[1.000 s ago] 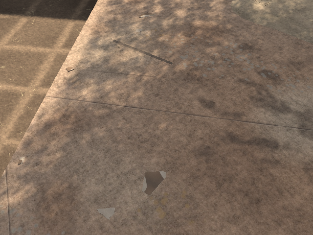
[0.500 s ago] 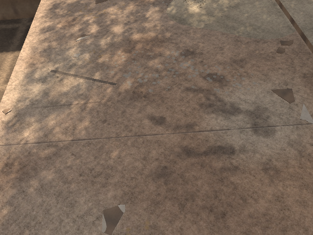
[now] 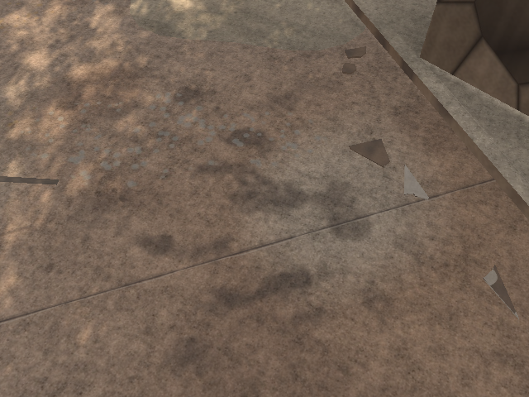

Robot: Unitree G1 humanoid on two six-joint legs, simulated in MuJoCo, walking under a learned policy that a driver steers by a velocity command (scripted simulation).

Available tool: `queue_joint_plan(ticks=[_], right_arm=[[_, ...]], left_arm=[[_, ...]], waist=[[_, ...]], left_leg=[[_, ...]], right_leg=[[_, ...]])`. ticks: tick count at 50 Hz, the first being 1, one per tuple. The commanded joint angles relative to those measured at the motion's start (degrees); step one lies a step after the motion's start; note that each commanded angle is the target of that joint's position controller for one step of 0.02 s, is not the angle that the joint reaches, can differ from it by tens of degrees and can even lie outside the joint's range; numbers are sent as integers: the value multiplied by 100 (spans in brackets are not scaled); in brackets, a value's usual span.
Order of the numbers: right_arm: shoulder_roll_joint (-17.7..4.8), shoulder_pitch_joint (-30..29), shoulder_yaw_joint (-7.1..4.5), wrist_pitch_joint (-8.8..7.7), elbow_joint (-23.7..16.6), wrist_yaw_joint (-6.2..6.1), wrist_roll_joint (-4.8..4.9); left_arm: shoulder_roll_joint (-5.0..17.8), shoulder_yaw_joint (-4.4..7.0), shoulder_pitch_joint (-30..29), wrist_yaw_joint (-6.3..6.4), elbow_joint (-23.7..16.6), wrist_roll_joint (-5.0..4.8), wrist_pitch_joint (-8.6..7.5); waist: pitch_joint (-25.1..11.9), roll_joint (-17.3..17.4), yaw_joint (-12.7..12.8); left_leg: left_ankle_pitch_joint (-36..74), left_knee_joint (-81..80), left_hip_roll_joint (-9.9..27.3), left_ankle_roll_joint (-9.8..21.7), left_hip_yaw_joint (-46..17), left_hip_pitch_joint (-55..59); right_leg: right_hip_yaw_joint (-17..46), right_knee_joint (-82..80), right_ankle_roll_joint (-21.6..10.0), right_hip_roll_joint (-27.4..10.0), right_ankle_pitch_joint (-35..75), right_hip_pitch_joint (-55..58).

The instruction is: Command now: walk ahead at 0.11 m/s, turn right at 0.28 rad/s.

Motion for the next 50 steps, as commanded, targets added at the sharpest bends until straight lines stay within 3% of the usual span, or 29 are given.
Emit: queue_joint_plan(ticks=[1, 3, 5, 7, 9, 10, 11, 12, 13, 15, 17, 18, 22, 24, 26, 28, 29, 30, 31, 32, 33, 34, 35, 38, 42, 45, 47, 49, 50], right_arm=[[-584, -81, -118, -74, -161, 23, -38], [-766, -65, -175, -38, -100, -1, 32], [-900, -6, -213, 60, -66, -29, 103], [-761, 63, -147, 145, 10, -1, 146], [-556, 118, -46, 199, 71, 40, 204], [-416, 274, 18, 185, 108, 70, 176], [-371, 410, 24, 161, 42, 106, 110], [-382, 389, -25, 161, -86, 46, 211], [-744, 296, -131, 199, -55, -11, 231], [-898, 348, -276, 349, -28, -67, 265], [-681, 446, -290, 417, -88, -59, 304], [-561, 365, -269, 399, -135, -38, 318], [-294, 149, -184, 285, -267, 139, 265], [-391, 154, -197, 293, -319, 218, 273], [-469, 486, -233, 303, -247, 258, 300], [-633, 1303, -356, 330, 85, 218, 300], [-1016, 1922, -518, 322, 205, 152, 337], [-1947, 2245, -683, 241, 35, 120, 262], [-1675, 2298, -587, 96, -43, 172, 198], [-1311, 2002, -476, 4, -126, 165, 189], [-1039, 1671, -392, -20, -249, 155, 215], [-940, 1366, -349, 15, -360, 133, 236], [-861, 1222, -310, 43, -446, 106, 224], [-950, 1425, -345, 61, -465, -10, 238], [-982, 1794, -378, 96, -340, -135, 291], [-1022, 2051, -408, 120, -261, -151, 338], [-992, 2069, -415, 142, -223, -182, 349], [-1001, 2021, -441, 175, -198, -198, 310], [-1022, 1958, -456, 193, -220, -186, 284]], left_arm=[[-50, -25, 823, 41, -198, 39, 23], [-60, -79, 560, 19, -315, 96, -1], [97, -67, 364, -22, -375, 73, 30], [95, -62, 299, -40, -334, 95, 81], [165, -17, 244, -32, -330, 169, 102], [395, 24, 243, 9, -434, 237, 92], [859, 107, 241, 80, -565, 269, 106], [1061, 189, 103, 72, -457, 267, 116], [862, 175, -272, 68, -618, 261, 42], [778, 186, -54, 90, -612, 202, -122], [620, 159, -80, 108, -534, 18, -266], [567, 156, -92, 111, -495, -5, -312], [722, 260, -184, 54, -413, 42, -404], [887, 337, -169, -27, -357, -15, -412], [925, 363, -330, -95, -343, -92, -383], [686, 293, -365, -131, -338, -58, -346], [337, 181, -478, -156, -416, 65, -360], [-54, 52, -874, -155, -950, 157, -474], [307, 92, -1101, -168, -1009, -53, -657], [540, 133, -1100, -226, -994, -166, -768], [630, 156, -935, -239, -860, -60, -820], [651, 177, -873, -223, -766, 96, -838], [669, 207, -831, -226, -747, 171, -824], [431, 147, -1030, -257, -813, 171, -747], [106, 3, -1853, -336, -1049, 97, -755], [189, 4, -2277, -422, -1208, 24, -784], [288, 25, -2290, -472, -1222, 25, -828], [386, 64, -2116, -486, -1185, 30, -858], [490, 113, -1871, -467, -1140, 37, -867]], waist=[[-853, 727, 236], [-1120, 717, 171], [-1247, 747, 80], [-1119, 686, 87], [-733, 666, 193], [-663, 467, 188], [-628, -278, -5], [-569, -1442, -129], [-355, -1322, -34], [-427, -1091, 170], [-266, -726, 82], [-215, -626, 98], [-439, -593, 163], [-440, -663, 159], [-419, -570, -83], [-537, -227, -406], [-650, 655, -662], [-615, 2325, -678], [-703, 1525, -834], [-354, 1244, -634], [-241, 811, -421], [-195, 526, -270], [-218, 510, -160], [-294, 491, -142], [-155, 681, -397], [-75, 744, -531], [-82, 755, -496], [-116, 853, -394], [-250, 935, -267]], left_leg=[[2330, -898, 1341, 1267, -890, 388], [2529, -856, 1481, 1341, -844, 528], [1654, -901, 1540, 1315, -891, 609], [-83, -916, 1359, 1134, -963, 308], [-1460, -761, 1010, 695, -988, -239], [-1896, -533, 823, 339, -999, -572], [-2251, 299, 325, 3, -600, -807], [-2176, 901, -2, -135, -59, -578], [-2166, 1668, 41, -211, -116, -404], [-2565, 3292, 99, -242, -205, -1165], [-2271, 3695, 394, -196, -562, -1841], [-2066, 3512, 438, -186, -506, -1976], [-1628, 2189, 496, -145, -36, -993], [-1685, 1731, 400, -89, 191, -460], [-1312, 1133, 294, 43, 386, 206], [-1334, 786, -56, 218, 588, 1397], [-1699, 284, 501, 532, -473, 2257], [-2738, -927, 2005, 1603, -3946, 3091], [-3440, -1494, 2381, 2082, -4879, 3164], [-3113, -1396, 2280, 1866, -4423, 3029], [-2456, -1204, 1996, 1588, -3708, 2732], [-1807, -1170, 1756, 1377, -3153, 2344], [-1228, -1232, 1514, 1241, -2710, 2035], [364, -1286, 1163, 1160, -1943, 1841], [626, -1179, 830, 915, -1521, 1451], [411, -1035, 977, 889, -1848, 1560], [422, -882, 1154, 836, -2012, 1879], [970, -653, 1290, 761, -2085, 2189], [1806, -332, 1241, 701, -2042, 2298]], right_leg=[[-125, -1016, 50, -284, 248, 465], [-177, -1815, 35, -381, 611, 760], [-244, -2333, 8, -380, 944, 1012], [-292, -3168, -104, -307, 1308, 1570], [-421, -4162, -312, -159, 1620, 2213], [46, -4439, -494, -611, 1808, 2559], [728, -4617, -777, -1408, 2164, 2563], [1145, -5167, -1251, -1830, 1328, 1610], [1168, -5319, -1381, -1801, 1145, 1289], [1326, -5570, -1531, -2020, 619, 1676], [1337, -5747, -1438, -2093, 5, 2073], [1154, -5817, -1342, -2025, 79, 2236], [133, -5774, -1129, -1749, 829, 2103], [-91, -5695, -1163, -1742, 629, 1862], [-248, -5426, -1102, -1783, 280, 1514], [-666, -4492, -844, -1521, -56, 812], [-1253, -2728, -466, -1126, 253, 28], [-1204, -528, -50, -128, -637, -2128], [-138, 331, -200, -198, -624, -2850], [9, 421, -373, -461, -45, -3142], [0, 208, -430, -647, 556, -2928], [-7, -235, -403, -762, 987, -2581], [-24, -618, -356, -805, 1290, -2153], [-263, -1534, -120, -558, 2098, -1709], [-420, -3294, -32, -156, 3120, -977], [-328, -3843, -74, -57, 3237, -709], [-236, -4100, -188, -103, 3286, -579], [-273, -4170, -345, -111, 2932, -331], [-403, -4209, -462, -11, 2631, 43]])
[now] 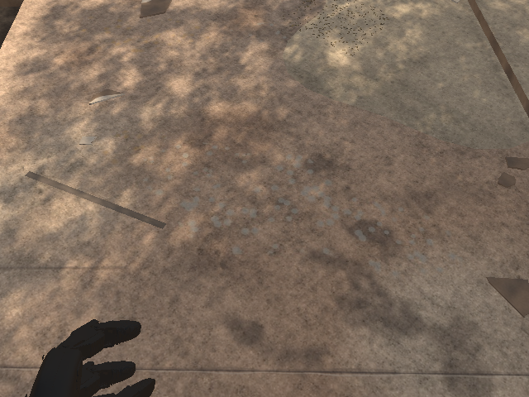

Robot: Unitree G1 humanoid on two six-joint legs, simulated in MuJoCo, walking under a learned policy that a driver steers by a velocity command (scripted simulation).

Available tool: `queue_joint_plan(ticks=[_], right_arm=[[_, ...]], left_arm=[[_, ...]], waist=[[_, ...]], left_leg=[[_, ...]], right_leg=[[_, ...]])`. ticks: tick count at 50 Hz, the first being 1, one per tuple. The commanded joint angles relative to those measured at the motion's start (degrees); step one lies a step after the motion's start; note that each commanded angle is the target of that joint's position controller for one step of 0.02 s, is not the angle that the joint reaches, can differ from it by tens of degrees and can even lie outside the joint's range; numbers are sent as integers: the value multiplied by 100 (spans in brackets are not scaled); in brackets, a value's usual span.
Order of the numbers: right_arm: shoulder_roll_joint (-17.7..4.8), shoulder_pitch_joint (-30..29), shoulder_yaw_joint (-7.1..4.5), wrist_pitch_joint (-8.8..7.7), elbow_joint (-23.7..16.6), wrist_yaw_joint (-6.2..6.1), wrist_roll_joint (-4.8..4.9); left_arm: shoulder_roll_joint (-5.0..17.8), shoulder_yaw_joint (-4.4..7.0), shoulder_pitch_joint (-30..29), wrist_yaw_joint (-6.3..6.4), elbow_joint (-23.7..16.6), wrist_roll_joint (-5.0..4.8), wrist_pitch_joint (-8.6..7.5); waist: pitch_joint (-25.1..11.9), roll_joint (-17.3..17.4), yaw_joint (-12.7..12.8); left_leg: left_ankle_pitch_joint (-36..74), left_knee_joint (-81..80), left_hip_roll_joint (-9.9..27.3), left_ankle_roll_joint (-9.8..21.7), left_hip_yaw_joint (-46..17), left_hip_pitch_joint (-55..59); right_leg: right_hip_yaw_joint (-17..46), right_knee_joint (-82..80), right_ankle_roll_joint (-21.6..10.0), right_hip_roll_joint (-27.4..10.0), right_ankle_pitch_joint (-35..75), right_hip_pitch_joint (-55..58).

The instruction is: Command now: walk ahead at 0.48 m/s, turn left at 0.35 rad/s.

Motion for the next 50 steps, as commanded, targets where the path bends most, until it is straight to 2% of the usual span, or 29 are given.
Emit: queue_joint_plan(ticks=[1, 2, 3, 4, 5, 6, 7, 8, 9, 11, 13, 15, 18, 20, 22, 24, 25, 26, 27, 28, 29, 30, 32, 37, 41, 46, 48, 49, 50], right_arm=[[-872, -126, -235, -11, -318, -9, -53], [-774, -273, -179, -7, -430, 26, -103], [-443, -7, -55, -42, -528, 39, -243], [-59, 887, 55, -117, -417, 87, -2], [-634, 402, -30, -168, -380, 104, 85], [-867, -453, -77, -209, -594, 130, 60], [-801, -914, -58, -263, -710, 125, -54], [-739, -1046, -77, -304, -770, 125, -160], [-651, -959, -74, -313, -790, 135, -183], [-456, -852, -26, -298, -794, 135, -197], [-331, -1227, 45, -292, -949, 122, -245], [-225, -1708, 117, -322, -1055, 146, -234], [-321, -2249, 108, -374, -1169, 204, -155], [-470, -2457, 51, -407, -1270, 225, -106], [-622, -2393, -33, -447, -1304, 229, -73], [-776, -1699, -154, -473, -1149, 186, -99], [-1097, -843, -257, -485, -1064, 126, -189], [-1611, -306, -384, -388, -940, 118, -275], [-1293, -230, -341, -363, -851, 165, -214], [-915, -436, -238, -362, -889, 161, -173], [-729, -753, -167, -352, -908, 167, -187], [-556, -1033, -111, -339, -890, 182, -203], [-475, -1255, -99, -369, -822, 188, -232], [-758, -1094, -218, -437, -499, 159, -211], [-967, -980, -256, -367, -320, 112, -167], [-1227, -656, -323, -223, -88, 106, -35], [-1412, -681, -371, -151, -83, 75, -1], [-1499, -702, -393, -104, -90, 51, 15], [-1436, -746, -360, -77, -126, 19, 26]], left_arm=[[838, 312, 352, 46, -277, 8, -124], [1025, 383, 1190, 87, -139, 59, -115], [1415, 458, 2211, 121, -33, 125, -78], [1478, 486, 2623, 32, 326, 87, -39], [941, 356, 2447, 40, 288, -68, -19], [753, 285, 1940, 69, 226, -97, 30], [741, 246, 1642, 68, 162, -34, 76], [711, 231, 1488, 59, 136, 17, 96], [673, 206, 1422, 67, 118, 59, 98], [661, 204, 1446, 86, 167, -4, 89], [844, 256, 1537, 150, 226, -61, 106], [995, 307, 1640, 210, 265, -83, 159], [1103, 336, 2030, 238, 363, -133, 242], [1100, 332, 2211, 250, 392, -167, 294], [1102, 336, 2234, 269, 379, -156, 344], [846, 262, 2181, 281, 322, -116, 379], [480, 134, 2075, 266, 199, -48, 357], [118, 14, 2667, 276, -2, -148, 278], [624, 109, 2697, 300, 33, -257, 271], [943, 208, 2279, 306, 35, -236, 314], [922, 222, 2036, 307, 11, -166, 359], [854, 233, 1910, 290, -21, -117, 393], [670, 231, 1855, 231, -78, -135, 482], [448, 166, 1394, 173, -280, -85, 561], [359, 95, 664, 27, -466, -85, 507], [443, 100, 4, -134, -811, -122, 505], [629, 195, 227, -148, -842, -87, 533], [815, 303, 733, -131, -746, -77, 555], [1109, 486, 1723, -68, -484, -93, 580]], waist=[[-343, 987, 601], [-1037, 938, 1022], [-2013, -5, 1202], [-2550, -1858, 826], [-1752, -1076, 992], [-836, -455, 999], [-394, 105, 864], [-198, 191, 703], [-219, 25, 535], [-244, -191, 401], [-95, -233, 457], [-13, -224, 606], [-46, -260, 841], [-72, -288, 870], [-121, -363, 732], [-362, -378, 335], [-960, 133, -74], [-1678, 1837, 79], [-1464, 1822, 51], [-829, 1207, -15], [-491, 843, 104], [-232, 775, 244], [-8, 931, 438], [80, 579, 434], [240, 520, 193], [457, 536, 78], [164, 733, 322], [-172, 788, 644], [-685, 656, 1178]], left_leg=[[4805, 798, 1261, 464, -652, -79], [4822, 1904, 1006, 303, -476, -610], [2909, 3751, 427, 73, -164, -1957], [-966, 5411, -296, -228, -122, -3777], [-776, 5884, 99, -179, -286, -4406], [-185, 5747, 394, -156, 53, -4562], [219, 5456, 606, -158, 253, -4367], [448, 5076, 755, -180, 303, -4155], [546, 4818, 866, -208, 318, -3870], [518, 4230, 904, -325, 483, -3661], [734, 3389, 872, -477, 649, -3534], [1526, 2469, 766, -549, 714, -3169], [2391, 1648, 506, -651, 705, -2682], [2343, 1284, 430, -624, 613, -2488], [2075, 982, 403, -517, 597, -2100], [1792, 649, 527, -285, 632, -1013], [1393, 563, 1428, 71, -202, 189], [369, 120, 2752, 896, -2402, 1721], [-870, -244, 2913, 1079, -3403, 1570], [-809, -314, 2674, 882, -2691, 1032], [-81, -364, 2406, 724, -1914, 458], [546, -502, 2147, 657, -1327, -18], [1295, -797, 1879, 567, -506, -644], [2596, -1025, 1908, 679, 537, -595], [2705, -1033, 1821, 516, 1268, -491], [3234, -751, 2047, 337, 1688, 152], [5179, -25, 2035, 221, 1937, 326], [6082, 773, 1965, 150, 2074, 289], [6166, 2001, 1768, -17, 2242, -238]], right_leg=[[-288, -201, -369, 164, -388, 1287], [-7, 14, -677, -219, -301, 2714], [1489, 328, -1252, -1354, -335, 4651], [4244, -639, -2021, -2366, -1911, 5934], [4301, -1039, -1772, -2140, -2878, 5411], [3368, -1148, -1556, -1897, -2555, 4460], [2816, -1282, -1485, -1665, -1792, 3572], [2497, -1393, -1472, -1466, -1211, 3023], [2278, -1505, -1461, -1287, -869, 2718], [1930, -1650, -1532, -1109, -521, 2395], [1598, -1783, -1561, -1027, -381, 1973], [1305, -1778, -1412, -848, -508, 1634], [1336, -1570, -1259, -825, -715, 1566], [1600, -1330, -1157, -911, -1064, 1757], [1895, -993, -1004, -965, -1407, 1891], [1846, -243, -727, -635, -1471, 1643], [1392, 1260, -471, -262, -1885, 1039], [581, 3037, -181, 346, -3498, -633], [644, 4105, -102, -4, -3566, -1470], [702, 4507, -86, -207, -3037, -1656], [591, 4508, -51, -364, -2593, -1505], [575, 4306, -13, -496, -2278, -1349], [486, 4063, 26, -689, -1941, -947], [449, 3181, 156, -735, -1073, -1113], [88, 1882, 61, -672, -129, -807], [-341, 1057, -256, -519, -667, -624], [-684, 941, -497, -156, -1266, 65], [-840, 838, -653, 105, -1442, 798], [-855, 482, -877, 354, -1094, 2230]])
Over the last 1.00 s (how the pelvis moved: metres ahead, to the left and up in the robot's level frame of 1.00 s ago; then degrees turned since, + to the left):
0.28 0.09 0.00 25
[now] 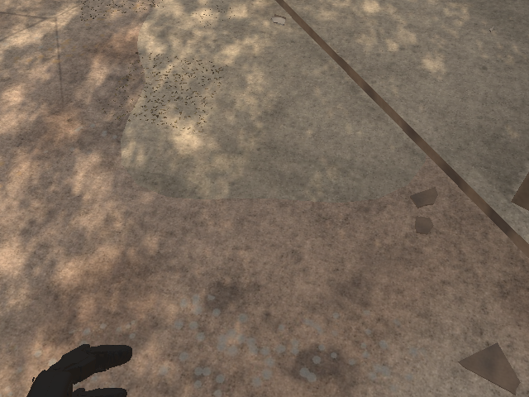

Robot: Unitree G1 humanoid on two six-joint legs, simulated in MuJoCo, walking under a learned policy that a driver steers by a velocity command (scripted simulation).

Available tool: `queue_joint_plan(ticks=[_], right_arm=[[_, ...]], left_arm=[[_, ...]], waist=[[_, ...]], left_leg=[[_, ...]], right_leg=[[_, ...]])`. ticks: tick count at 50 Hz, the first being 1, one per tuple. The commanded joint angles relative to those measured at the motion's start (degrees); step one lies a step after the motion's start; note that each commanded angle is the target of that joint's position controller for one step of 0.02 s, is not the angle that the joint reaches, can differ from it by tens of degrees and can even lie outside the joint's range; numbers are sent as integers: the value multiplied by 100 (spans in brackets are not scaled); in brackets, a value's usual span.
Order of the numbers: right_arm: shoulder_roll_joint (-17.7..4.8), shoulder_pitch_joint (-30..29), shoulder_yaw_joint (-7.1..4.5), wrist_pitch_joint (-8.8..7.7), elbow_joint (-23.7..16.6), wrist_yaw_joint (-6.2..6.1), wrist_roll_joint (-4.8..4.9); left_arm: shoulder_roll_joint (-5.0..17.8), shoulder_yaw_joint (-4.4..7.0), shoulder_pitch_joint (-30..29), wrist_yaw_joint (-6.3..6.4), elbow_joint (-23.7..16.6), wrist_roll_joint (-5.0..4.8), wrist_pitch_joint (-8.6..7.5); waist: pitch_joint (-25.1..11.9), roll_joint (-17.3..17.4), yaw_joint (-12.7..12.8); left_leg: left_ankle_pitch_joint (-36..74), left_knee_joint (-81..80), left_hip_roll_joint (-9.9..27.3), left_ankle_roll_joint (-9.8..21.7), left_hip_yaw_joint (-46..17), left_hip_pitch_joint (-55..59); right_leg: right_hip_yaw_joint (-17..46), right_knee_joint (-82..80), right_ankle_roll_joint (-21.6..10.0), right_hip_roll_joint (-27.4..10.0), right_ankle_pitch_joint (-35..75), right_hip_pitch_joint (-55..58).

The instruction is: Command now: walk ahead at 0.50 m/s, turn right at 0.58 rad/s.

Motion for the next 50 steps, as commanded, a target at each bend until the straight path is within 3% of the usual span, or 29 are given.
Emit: queue_joint_plan(ticks=[1, 2, 3, 4, 5, 6, 7, 9, 13, 15, 17, 22, 24, 25, 26, 27, 28, 29, 30, 31, 32, 33, 34, 37, 40, 43, 47, 49, 50], right_arm=[[-870, -206, -130, -37, -529, -86, -110], [-97, 300, 139, -213, -905, 21, -269], [-675, -467, 37, -413, -960, 90, -41], [-847, -933, -9, -491, -1121, 110, 121], [-749, -950, 27, -519, -1093, 62, 27], [-756, -904, -1, -497, -1028, 21, -123], [-774, -768, -28, -428, -1005, 27, -168], [-627, -601, -7, -295, -918, 46, -197], [-315, -1115, 120, -200, -962, 74, -186], [-245, -1482, 165, -227, -1005, 128, -130], [-204, -1848, 200, -251, -1089, 195, -61], [-271, -2336, 198, -268, -1376, 385, 0], [-290, -2249, 188, -269, -1444, 457, -15], [-360, -2029, 153, -257, -1426, 465, -32], [-497, -1636, 78, -233, -1357, 447, -54], [-707, -868, -53, -214, -1182, 409, -68], [-1074, 17, -180, -184, -1061, 344, -74], [-1590, 340, -299, -195, -1058, 329, -66], [-1052, 522, -174, -167, -1020, 314, 7], [-863, 202, -113, -135, -1087, 267, -21], [-814, -150, -98, -107, -1183, 242, -48], [-723, -438, -64, -83, -1256, 234, -66], [-637, -603, -20, -83, -1339, 218, -121], [-663, -730, -33, -94, -1344, 159, -95], [-839, -559, -93, -71, -1233, 59, -46], [-864, -272, -108, 8, -1104, -4, 1], [-829, 7, -114, 97, -983, -37, 44], [-830, -76, -131, 132, -994, -50, 20], [-757, -173, -115, 148, -1025, -46, 11]], left_arm=[[1483, 656, 2243, 194, 130, -23, 54], [2066, 672, 1935, 201, 32, -47, -23], [1501, 533, 2170, 181, -58, -17, -93], [1233, 440, 1961, 165, 30, 26, -165], [1090, 390, 1607, 170, 4, 8, -194], [931, 337, 1235, 182, -61, 27, -192], [838, 296, 1029, 203, -138, 102, -201], [774, 269, 922, 242, -69, 109, -246], [816, 236, 1230, 337, 287, 114, -309], [844, 218, 1361, 353, 413, 113, -318], [935, 221, 1545, 350, 557, 109, -346], [1026, 258, 1835, 351, 909, 102, -292], [1079, 281, 1780, 392, 955, 91, -226], [1139, 294, 1678, 416, 931, 101, -197], [1203, 308, 1609, 447, 902, 115, -159], [1194, 290, 1492, 484, 854, 118, -106], [1072, 220, 1532, 541, 733, 187, -123], [439, 13, 2241, 445, 555, 271, -271], [731, 27, 1949, 347, 620, 201, -449], [989, 93, 1373, 265, 406, -19, -567], [940, 58, 1027, 265, 312, -10, -633], [911, 78, 867, 296, 280, 111, -645], [916, 114, 950, 322, 265, 184, -602], [739, 85, 1194, 385, 308, 250, -442], [547, 8, 617, 423, 164, 258, -404], [434, -36, -34, 369, 59, 198, -462], [656, 58, -385, 284, -37, 101, -554], [795, 141, -194, 270, 2, 77, -603], [858, 197, 161, 286, 98, 78, -627]], waist=[[-1391, -93, 1474], [-2057, -1453, 686], [-2381, -680, 1244], [-1487, -464, 1211], [-1035, 18, 920], [-742, 96, 670], [-661, -48, 466], [-602, -72, 319], [-311, -167, 537], [-202, -200, 731], [-57, -184, 922], [241, -77, 1077], [146, -129, 965], [-50, -215, 822], [-387, -308, 609], [-844, -219, 171], [-1454, 141, -195], [-2156, 1601, 184], [-2518, 1337, -87], [-1623, 994, -129], [-1070, 359, 2], [-631, 17, 202], [-506, 116, 410], [-415, 424, 633], [-264, 473, 468], [-289, 597, 180], [-303, 710, 109], [-312, 874, 275], [-403, 913, 491]], left_leg=[[4245, 3616, 760, 459, -211, -2186], [-813, 5484, -416, 162, -998, -4599], [-663, 5919, -314, 253, -2016, -5177], [-59, 5711, -98, 362, -1945, -5496], [423, 5224, 137, 381, -1936, -5200], [674, 4770, 291, 323, -1926, -4788], [854, 4566, 391, 282, -1975, -4394], [1034, 4213, 402, 129, -1837, -4117], [2377, 2985, 409, -6, -1648, -4212], [3186, 2172, 315, 93, -1570, -4059], [3684, 1631, 210, 201, -1504, -3972], [2993, 1079, 40, 556, -1606, -4690], [2439, 991, -108, 722, -1509, -4577], [2168, 991, -280, 819, -1339, -4168], [1958, 1039, -512, 927, -1124, -3538], [2153, 836, -752, 1096, -975, -2462], [2603, 916, -104, 1436, -1964, -753], [1726, 544, 1319, 2589, -5027, 1427], [949, -215, 1457, 2590, -6117, 1908], [770, -361, 1327, 2284, -5324, 1286], [1116, -441, 1118, 2115, -4716, 417], [1735, -555, 914, 2026, -4268, -381], [2255, -695, 746, 1999, -3973, -904], [3089, -883, 495, 2064, -3458, -1681], [3168, -893, 192, 1872, -3001, -2097], [2675, -725, 0, 1603, -2939, -2190], [2142, -273, 246, 1479, -3622, -1558], [2199, 57, 364, 1382, -3950, -1314], [2319, 329, 272, 1285, -3961, -1355]], right_leg=[[905, -343, -723, -188, 52, 3936], [4330, -1063, -1817, -1615, -1114, 5581], [4925, -1771, -1743, -1752, -1609, 5587], [4054, -1833, -1461, -1579, -1040, 4926], [3382, -1810, -1278, -1321, -400, 4035], [2848, -1856, -1149, -1084, 224, 3263], [2593, -1988, -1123, -937, 609, 2759], [2223, -2168, -1167, -849, 1206, 2271], [1305, -2348, -923, -617, 1840, 2017], [1007, -2403, -720, -517, 1507, 2040], [954, -2520, -650, -644, 1024, 2179], [887, -2269, -579, -1171, 1357, 3466], [730, -1927, -450, -1254, 2284, 3810], [602, -1606, -363, -1205, 3290, 3846], [474, -1063, -276, -1120, 4418, 3856], [211, -18, -118, -889, 5070, 3610], [60, 1536, 103, -707, 3874, 2422], [116, 3853, 595, 505, -553, -109], [993, 4367, 549, 566, -2299, -927], [1081, 4396, 471, 228, -1918, -1403], [968, 4004, 433, -17, -1515, -1336], [878, 3470, 475, -181, -1286, -1140], [877, 3162, 528, -312, -1120, -777], [703, 2509, 817, -353, -932, -405], [586, 1317, 1008, -218, 105, -267], [547, 111, 1029, 76, 1148, 239], [782, -627, 898, 220, 980, 437], [820, -793, 721, 213, 503, 726], [733, -1014, 580, 209, 473, 1223]])
Over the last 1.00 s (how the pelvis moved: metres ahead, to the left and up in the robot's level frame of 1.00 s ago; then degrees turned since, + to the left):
0.51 -0.06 -0.01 -26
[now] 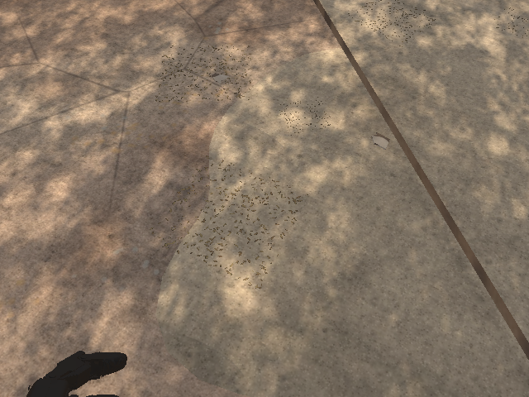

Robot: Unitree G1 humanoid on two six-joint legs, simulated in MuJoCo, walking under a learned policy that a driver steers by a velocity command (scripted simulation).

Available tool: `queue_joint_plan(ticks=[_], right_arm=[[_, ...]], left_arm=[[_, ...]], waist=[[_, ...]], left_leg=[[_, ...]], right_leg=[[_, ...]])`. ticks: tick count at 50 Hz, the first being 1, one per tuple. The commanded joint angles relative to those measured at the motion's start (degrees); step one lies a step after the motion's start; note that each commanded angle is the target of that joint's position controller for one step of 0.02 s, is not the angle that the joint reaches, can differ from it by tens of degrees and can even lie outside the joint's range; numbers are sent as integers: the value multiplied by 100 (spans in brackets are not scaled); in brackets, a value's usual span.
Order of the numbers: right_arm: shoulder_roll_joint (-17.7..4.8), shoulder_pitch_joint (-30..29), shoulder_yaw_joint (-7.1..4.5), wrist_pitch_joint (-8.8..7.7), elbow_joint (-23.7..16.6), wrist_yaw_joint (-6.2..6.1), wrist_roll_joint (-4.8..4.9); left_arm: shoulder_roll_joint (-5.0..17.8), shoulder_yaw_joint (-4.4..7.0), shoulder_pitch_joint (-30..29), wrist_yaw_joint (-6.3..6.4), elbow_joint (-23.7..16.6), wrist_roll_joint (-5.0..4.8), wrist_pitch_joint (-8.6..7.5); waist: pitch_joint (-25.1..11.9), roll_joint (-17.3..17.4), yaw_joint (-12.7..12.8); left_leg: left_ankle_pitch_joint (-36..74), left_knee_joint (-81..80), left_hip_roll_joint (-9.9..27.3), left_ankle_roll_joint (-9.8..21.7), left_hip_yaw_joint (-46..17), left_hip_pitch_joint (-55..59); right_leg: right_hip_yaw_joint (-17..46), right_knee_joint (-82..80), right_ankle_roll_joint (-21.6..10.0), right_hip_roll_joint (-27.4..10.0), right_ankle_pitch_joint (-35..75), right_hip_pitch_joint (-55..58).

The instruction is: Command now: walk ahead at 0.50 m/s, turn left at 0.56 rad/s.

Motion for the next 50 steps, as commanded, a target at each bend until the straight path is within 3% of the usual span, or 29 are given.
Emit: queue_joint_plan(ticks=[1, 2, 3, 4, 5, 6, 7, 9, 11, 14, 19, 23, 25, 26, 27, 28, 29, 30, 31, 32, 33, 34, 37, 39, 42, 44, 46, 50], right_arm=[[-598, -236, -148, -36, -395, -12, -36], [-246, -184, -20, -63, -511, 9, -132], [8, 659, 74, -116, -651, 21, 40], [-615, 523, -39, -113, -503, -8, 95], [-910, -153, -134, -80, -582, -9, 43], [-839, -450, -141, -50, -651, -14, -20], [-761, -615, -155, -50, -724, 11, -70], [-538, -520, -145, -7, -740, 77, 12], [-360, -615, -110, 41, -797, 99, 7], [-271, -922, -71, 47, -914, 125, -32], [-131, -1732, 6, -52, -1082, 296, -24], [-187, -2178, -11, -54, -1324, 424, 4], [-374, -1959, -109, -21, -1349, 438, -36], [-547, -1516, -206, 5, -1269, 425, -51], [-802, -608, -368, 29, -1039, 374, -37], [-1209, 373, -551, 92, -805, 254, -12], [-1852, 104, -601, 39, -869, 214, 21], [-1368, 349, -469, -46, -1019, 238, -8], [-1084, 160, -375, -124, -925, 255, -61], [-965, -170, -332, -161, -923, 251, -42], [-825, -548, -285, -166, -973, 242, -65], [-698, -773, -230, -174, -1048, 226, -133], [-721, -825, -228, -213, -951, 153, -109], [-825, -692, -251, -208, -829, 71, -102], [-749, -473, -206, -200, -622, 24, -87], [-819, -214, -202, -230, -455, 42, -84], [-855, -42, -202, -243, -303, 68, -77], [-933, 93, -237, -173, -54, 47, -92]], left_arm=[[953, 405, 697, 57, -225, 24, -166], [1271, 495, 1567, 114, -162, 98, -164], [1664, 603, 1982, 84, 86, 105, -64], [1113, 506, 1865, 58, -7, -15, -35], [807, 420, 1646, 85, -47, -14, -9], [719, 365, 1360, 85, -64, 47, 20], [595, 325, 1198, 86, -17, 64, 36], [481, 294, 1090, 94, 70, 84, 8], [562, 328, 1113, 85, 190, 41, -30], [773, 400, 1166, 92, 365, 57, -28], [969, 423, 1304, 131, 597, 8, 62], [1167, 479, 1539, 135, 788, -102, 181], [1342, 534, 1509, 172, 798, -148, 249], [1430, 562, 1484, 200, 791, -165, 292], [1397, 544, 1405, 228, 763, -182, 321], [1163, 445, 1488, 249, 669, -60, 292], [307, 165, 2040, 151, 310, 160, 150], [819, 231, 1471, 62, 261, -17, -57], [1041, 296, 928, 22, 73, -220, -150], [945, 253, 838, 50, 56, -163, -202], [935, 272, 844, 93, 117, -15, -202], [974, 307, 963, 96, 153, 44, -142], [782, 278, 1020, 100, 173, 117, 34], [609, 215, 660, 105, 76, 130, 76], [373, 99, 117, 19, 45, 84, 42], [389, 84, -221, -44, -19, -2, 14], [504, 107, -456, -84, -112, -54, 4], [608, 141, -510, -196, -255, -74, -2]], waist=[[-635, 828, 753], [-1432, 153, 1079], [-2003, -1786, 705], [-1553, -1100, 873], [-815, -561, 1033], [-409, -200, 932], [-111, -216, 835], [4, -528, 652], [75, -482, 618], [115, -287, 646], [272, -162, 929], [414, -189, 973], [163, -372, 725], [-125, -438, 435], [-587, -311, -84], [-1112, 196, -500], [-1606, 1778, 305], [-2330, 1150, -198], [-1444, 871, -226], [-904, 411, 33], [-588, 231, 281], [-468, 326, 491], [-307, 376, 649], [-146, 392, 559], [-75, 566, 261], [23, 606, 58], [167, 615, -45], [285, 639, 20]], left_leg=[[2023, 632, 1057, 414, -1021, -532], [1090, 2220, 668, 194, -482, -1251], [-1289, 3954, -9, -156, 242, -3293], [-1052, 4661, 513, -235, 153, -3972], [-495, 4818, 682, -269, 272, -4092], [-86, 4722, 863, -308, 433, -3907], [177, 4498, 1003, -333, 441, -3821], [411, 4253, 1193, -345, 571, -3450], [564, 4036, 1253, -396, 680, -3532], [1112, 3402, 1324, -489, 696, -3785], [2337, 1843, 1221, -373, 1123, -3428], [1916, 1193, 1071, -114, 1434, -3283], [1311, 1078, 728, 128, 1750, -2675], [1090, 1011, 497, 281, 1889, -2052], [1437, 642, 278, 500, 1915, -769], [1534, 562, 755, 801, 985, 1048], [626, 41, 2287, 1855, -2362, 2799], [-200, -727, 2579, 2023, -3522, 3014], [170, -851, 2404, 1715, -2675, 2427], [761, -866, 2147, 1524, -1978, 1541], [1448, -907, 1928, 1385, -1477, 776], [1995, -1024, 1765, 1338, -1158, 248], [2760, -1232, 1595, 1406, -708, -554], [2835, -1287, 1435, 1314, -367, -806], [2388, -1274, 1166, 966, 169, -941], [1961, -1338, 1322, 907, 128, -822], [1906, -1252, 1574, 899, 6, -323], [2872, -854, 2016, 741, 4, 783]], right_leg=[[30, -289, -435, -240, -251, 1973], [1000, -208, -806, -1255, -590, 3447], [3612, -614, -1779, -2459, -1754, 5086], [3965, -933, -1646, -2456, -3093, 4762], [3034, -1026, -1375, -2166, -2906, 4065], [2292, -1123, -1236, -1909, -2097, 3381], [1786, -1250, -1219, -1700, -1487, 2917], [1009, -1515, -1144, -1410, -915, 2429], [559, -1695, -1241, -1416, -465, 2300], [52, -1803, -1335, -1509, 249, 2446], [-880, -1784, -1112, -1367, 638, 2648], [-1196, -1521, -968, -1583, 1296, 3232], [-1432, -839, -851, -1599, 3159, 3446], [-1548, -123, -786, -1560, 4028, 3446], [-1708, 1013, -634, -1401, 4114, 3012], [-1693, 2703, -408, -1181, 2463, 1613], [-1237, 4723, -87, 18, -3117, -958], [18, 5310, -154, 42, -3288, -1516], [12, 5182, -243, -210, -2699, -1920], [-27, 4668, -279, -445, -2193, -1707], [-46, 4190, -227, -599, -1937, -1342], [-7, 3951, -187, -706, -1759, -944], [-161, 3334, 73, -669, -1506, -591], [-250, 2613, 209, -587, -864, -639], [-384, 1202, 190, -435, 571, -171], [-425, 797, 99, -375, 1078, -12], [-374, 547, -71, -393, 918, -286], [-407, 301, -500, -319, -159, -744]])
Over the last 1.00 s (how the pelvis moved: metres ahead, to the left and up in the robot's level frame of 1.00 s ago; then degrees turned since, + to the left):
0.59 -0.01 0.01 13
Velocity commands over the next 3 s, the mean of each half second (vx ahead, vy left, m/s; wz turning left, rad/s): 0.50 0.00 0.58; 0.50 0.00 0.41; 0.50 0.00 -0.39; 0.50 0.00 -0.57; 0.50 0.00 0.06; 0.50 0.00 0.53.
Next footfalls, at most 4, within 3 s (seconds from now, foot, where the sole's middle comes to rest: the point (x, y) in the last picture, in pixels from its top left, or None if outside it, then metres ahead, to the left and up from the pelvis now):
0.02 right None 0.18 -0.13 -0.77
0.56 left None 0.42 0.19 -0.77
1.06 right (196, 291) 0.77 0.14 -0.77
1.56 left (103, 238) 0.97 0.41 -0.77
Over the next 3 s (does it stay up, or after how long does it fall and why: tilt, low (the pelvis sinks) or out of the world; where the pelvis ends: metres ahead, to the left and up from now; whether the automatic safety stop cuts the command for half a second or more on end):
stays up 1.62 0.30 0.01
